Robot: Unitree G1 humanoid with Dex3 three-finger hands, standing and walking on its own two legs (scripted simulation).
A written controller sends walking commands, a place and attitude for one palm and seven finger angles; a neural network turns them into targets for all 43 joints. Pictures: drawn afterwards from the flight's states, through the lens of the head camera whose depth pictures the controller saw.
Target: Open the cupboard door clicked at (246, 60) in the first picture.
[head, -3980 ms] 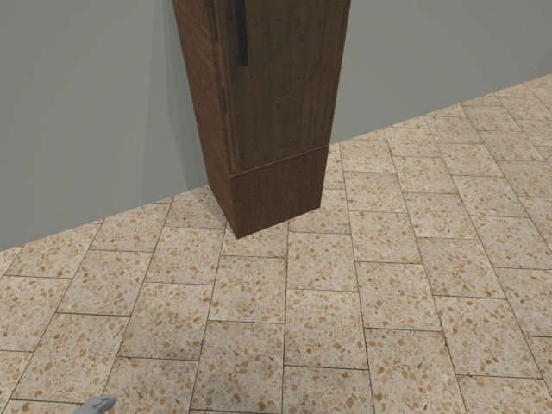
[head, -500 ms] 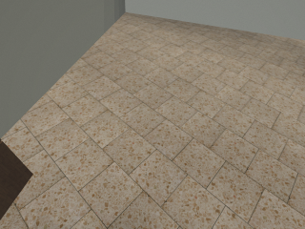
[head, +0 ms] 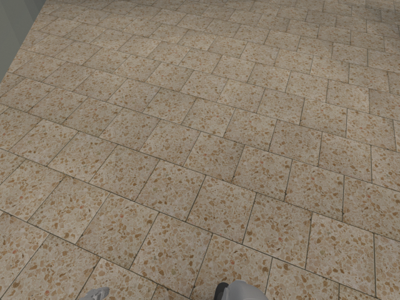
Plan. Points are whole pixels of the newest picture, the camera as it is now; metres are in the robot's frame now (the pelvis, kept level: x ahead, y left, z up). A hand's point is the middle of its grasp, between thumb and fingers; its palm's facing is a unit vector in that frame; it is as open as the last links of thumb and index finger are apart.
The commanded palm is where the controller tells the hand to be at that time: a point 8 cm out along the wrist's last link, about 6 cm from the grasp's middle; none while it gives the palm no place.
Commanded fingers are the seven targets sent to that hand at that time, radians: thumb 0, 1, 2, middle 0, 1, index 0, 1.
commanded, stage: turn to face it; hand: left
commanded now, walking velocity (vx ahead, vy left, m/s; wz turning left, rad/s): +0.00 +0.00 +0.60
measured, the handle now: out of the picture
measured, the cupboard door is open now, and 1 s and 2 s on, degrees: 0 0 0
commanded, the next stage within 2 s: none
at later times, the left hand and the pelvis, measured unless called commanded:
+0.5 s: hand (112, 285) +0.17 +0.21 -0.17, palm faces +0.27 -0.95 -0.14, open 7.3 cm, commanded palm none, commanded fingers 0.00 0.90 0.90 -0.20 -0.30 -0.20 -0.30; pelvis +0.11 +0.02 +0.00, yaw +14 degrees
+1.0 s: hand out of the picture +0.14 +0.20 -0.12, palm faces +0.50 -0.82 -0.28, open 7.4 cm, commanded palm none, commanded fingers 0.00 0.90 0.90 -0.20 -0.30 -0.20 -0.30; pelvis +0.13 -0.03 +0.02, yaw +31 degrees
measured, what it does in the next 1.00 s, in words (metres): walks ahead, turning left: left foot, then right foot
